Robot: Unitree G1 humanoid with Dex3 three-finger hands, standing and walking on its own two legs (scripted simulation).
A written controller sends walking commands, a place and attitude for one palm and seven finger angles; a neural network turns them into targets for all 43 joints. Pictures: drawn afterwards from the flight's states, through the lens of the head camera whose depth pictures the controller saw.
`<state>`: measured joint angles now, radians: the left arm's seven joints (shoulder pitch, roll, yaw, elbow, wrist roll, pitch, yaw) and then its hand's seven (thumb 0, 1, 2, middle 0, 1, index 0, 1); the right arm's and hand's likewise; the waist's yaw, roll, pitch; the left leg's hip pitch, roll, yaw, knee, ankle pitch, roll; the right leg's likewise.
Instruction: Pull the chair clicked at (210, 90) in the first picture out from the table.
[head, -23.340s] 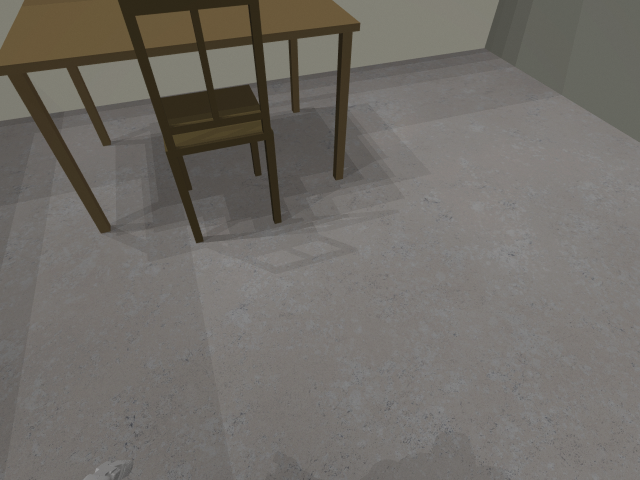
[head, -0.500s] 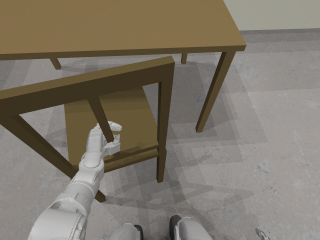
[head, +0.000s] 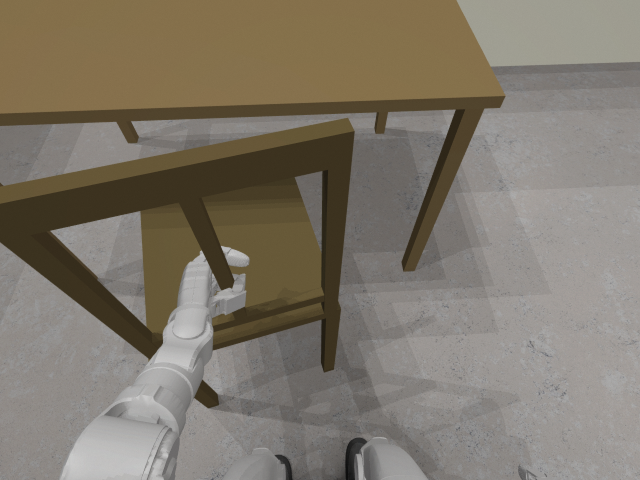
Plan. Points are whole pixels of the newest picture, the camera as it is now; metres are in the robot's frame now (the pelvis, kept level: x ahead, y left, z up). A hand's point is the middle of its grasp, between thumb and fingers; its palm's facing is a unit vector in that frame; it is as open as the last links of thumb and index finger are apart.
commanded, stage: step backward, pulling the chair out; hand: left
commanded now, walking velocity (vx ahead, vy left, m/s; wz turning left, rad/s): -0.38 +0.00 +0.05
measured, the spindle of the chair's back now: (220, 268) +0.40 +0.14 -0.03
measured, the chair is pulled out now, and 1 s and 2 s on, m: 0.18 0.18 0.21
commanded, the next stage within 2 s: stop walking, hand still on the chair in 1.00 s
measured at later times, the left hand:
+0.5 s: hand (238, 292) +0.37 +0.12 -0.05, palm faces +0.03 -0.98 -0.21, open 5.3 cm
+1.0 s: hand (238, 292) +0.37 +0.12 -0.05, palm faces +0.03 -0.98 -0.21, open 5.3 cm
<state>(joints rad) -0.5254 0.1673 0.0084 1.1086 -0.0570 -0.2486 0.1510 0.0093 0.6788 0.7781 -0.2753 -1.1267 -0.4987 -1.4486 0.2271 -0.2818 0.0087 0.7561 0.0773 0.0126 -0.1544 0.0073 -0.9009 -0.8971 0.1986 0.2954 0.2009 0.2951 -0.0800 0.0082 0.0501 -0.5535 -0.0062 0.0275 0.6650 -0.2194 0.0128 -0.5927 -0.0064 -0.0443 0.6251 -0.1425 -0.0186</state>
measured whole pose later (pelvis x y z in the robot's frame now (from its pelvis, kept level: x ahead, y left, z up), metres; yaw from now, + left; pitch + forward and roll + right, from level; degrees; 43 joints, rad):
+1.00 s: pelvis -0.01 -0.01 -0.01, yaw +0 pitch +5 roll +1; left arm -0.56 0.19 0.05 1.12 -0.06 -0.22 0.13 0.01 0.66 0.80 -0.27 -1.14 -0.50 -1.45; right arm 0.20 -0.23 0.02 0.75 0.06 -0.01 -0.14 0.01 -0.90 -0.90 0.20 0.30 0.20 0.30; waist -0.09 0.01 0.09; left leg -0.57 0.00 0.03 0.73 -0.30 -0.01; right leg -0.61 -0.01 -0.05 0.67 -0.15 -0.04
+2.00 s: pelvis +0.10 -0.01 +0.03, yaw -1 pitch -1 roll +0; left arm 0.00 0.10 -0.08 0.70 -0.05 -0.08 0.11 0.09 0.66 0.82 -0.22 -1.13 -0.50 -1.45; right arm 0.17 -0.23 0.02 0.66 0.03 0.01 -0.13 0.01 -0.90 -0.90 0.20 0.30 0.20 0.30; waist 0.00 0.04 -0.01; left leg -0.16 0.03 0.04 0.45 -0.28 -0.01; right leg -0.22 0.02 -0.05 0.45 -0.22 -0.03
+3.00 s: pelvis +0.08 +0.01 -0.02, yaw +1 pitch +10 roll -1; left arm 0.13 0.14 -0.05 0.18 -0.06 0.22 0.11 -0.01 -0.54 0.21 -0.03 -0.09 -0.03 -0.10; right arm 0.24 -0.25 0.02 0.53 0.04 -0.07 -0.05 0.01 -0.90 -0.90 0.20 0.30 0.20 0.30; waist -0.05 0.04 -0.12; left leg -0.63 0.00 0.01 0.92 -0.47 0.02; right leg -0.67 -0.03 -0.08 0.89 -0.40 -0.02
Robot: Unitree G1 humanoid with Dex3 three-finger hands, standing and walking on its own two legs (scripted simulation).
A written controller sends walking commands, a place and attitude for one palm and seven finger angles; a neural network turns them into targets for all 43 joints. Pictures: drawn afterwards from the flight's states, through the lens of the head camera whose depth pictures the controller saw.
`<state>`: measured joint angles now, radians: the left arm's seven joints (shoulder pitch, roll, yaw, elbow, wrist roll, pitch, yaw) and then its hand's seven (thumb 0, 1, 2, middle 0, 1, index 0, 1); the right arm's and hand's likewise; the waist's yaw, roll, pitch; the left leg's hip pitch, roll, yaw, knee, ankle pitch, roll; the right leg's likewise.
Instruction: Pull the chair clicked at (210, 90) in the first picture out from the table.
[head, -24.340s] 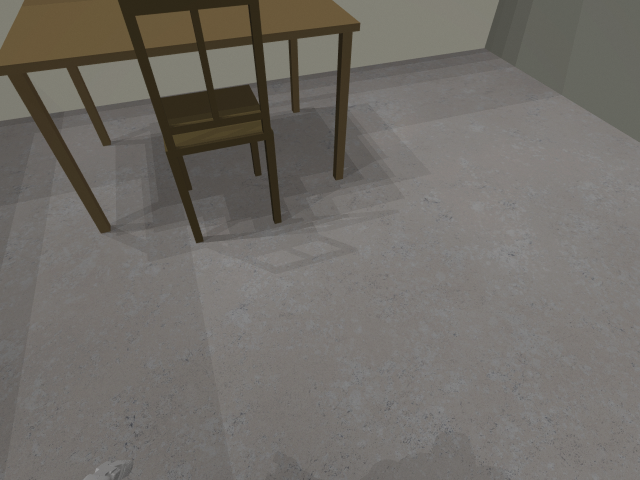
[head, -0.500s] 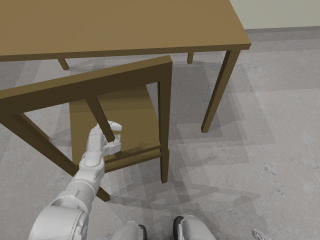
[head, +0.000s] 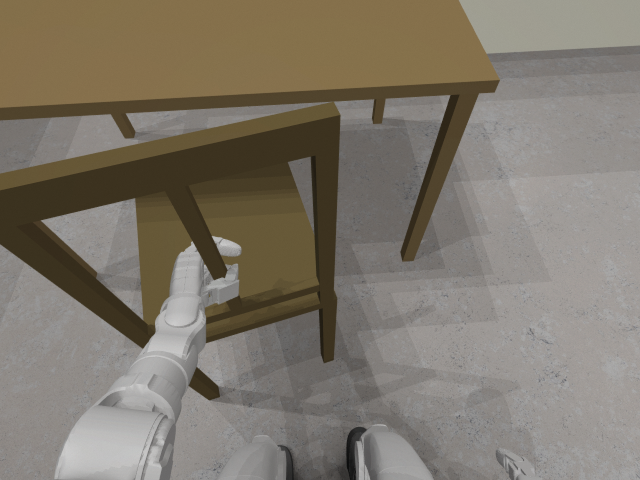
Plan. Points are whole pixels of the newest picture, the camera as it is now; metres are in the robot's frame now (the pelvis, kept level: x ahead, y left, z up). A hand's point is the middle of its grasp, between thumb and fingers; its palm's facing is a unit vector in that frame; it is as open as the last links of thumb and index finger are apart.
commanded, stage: stop walking, hand still on the chair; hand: left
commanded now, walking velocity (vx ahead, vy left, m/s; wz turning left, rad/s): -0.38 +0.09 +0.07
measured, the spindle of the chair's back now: (212, 258) +0.41 +0.15 -0.02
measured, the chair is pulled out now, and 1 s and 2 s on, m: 0.18 0.21 0.21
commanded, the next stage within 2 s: open the thumb and straighten the fingers in 1.08 s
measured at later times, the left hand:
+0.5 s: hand (225, 305) +0.34 +0.13 -0.04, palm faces +0.02 -0.99 -0.17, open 5.3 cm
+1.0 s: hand (225, 303) +0.35 +0.13 -0.04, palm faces +0.03 -0.99 -0.16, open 5.5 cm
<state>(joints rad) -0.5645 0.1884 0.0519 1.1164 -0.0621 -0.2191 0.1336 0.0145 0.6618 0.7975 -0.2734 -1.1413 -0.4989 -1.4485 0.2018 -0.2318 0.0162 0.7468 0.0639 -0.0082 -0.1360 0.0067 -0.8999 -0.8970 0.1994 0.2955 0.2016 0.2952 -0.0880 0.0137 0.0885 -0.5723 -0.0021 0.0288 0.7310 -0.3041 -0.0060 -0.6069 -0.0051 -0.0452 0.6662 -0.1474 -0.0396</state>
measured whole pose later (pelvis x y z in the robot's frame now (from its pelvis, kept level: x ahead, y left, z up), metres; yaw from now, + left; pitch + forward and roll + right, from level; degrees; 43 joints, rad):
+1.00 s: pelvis +0.11 +0.00 +0.03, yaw -1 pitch -1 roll +0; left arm 0.00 0.10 -0.08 0.70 -0.05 -0.08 0.11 0.09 0.66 0.82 -0.22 -1.13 -0.50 -1.45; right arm 0.17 -0.23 0.02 0.66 0.03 0.01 -0.13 0.01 -0.90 -0.90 0.20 0.30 0.20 0.30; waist 0.00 0.04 -0.01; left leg -0.16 0.03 0.04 0.45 -0.28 -0.01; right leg -0.22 0.02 -0.05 0.45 -0.22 -0.03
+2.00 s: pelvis +0.09 +0.01 -0.02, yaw +1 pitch +10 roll -1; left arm 0.13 0.14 -0.05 0.18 -0.06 0.22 0.11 -0.01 -0.54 0.21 -0.03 -0.09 -0.03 -0.10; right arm 0.24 -0.25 0.02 0.53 0.04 -0.07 -0.05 0.01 -0.90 -0.90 0.20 0.30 0.20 0.30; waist -0.05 0.04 -0.12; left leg -0.63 0.00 0.01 0.92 -0.47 0.02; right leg -0.67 -0.03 -0.08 0.89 -0.40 -0.02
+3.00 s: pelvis +0.09 +0.01 -0.05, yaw +3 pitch +13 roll -2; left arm 0.82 0.16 -0.12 -0.34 -0.09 0.02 0.04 -0.02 -0.54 0.21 0.00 0.00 -0.01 0.00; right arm 0.28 -0.22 0.00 0.43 0.04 -0.16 -0.08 0.01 -0.90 -0.90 0.20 0.30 0.20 0.30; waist -0.02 0.04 -0.19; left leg -0.77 0.01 -0.03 1.10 -0.55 0.00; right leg -0.79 -0.03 -0.12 1.05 -0.48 -0.03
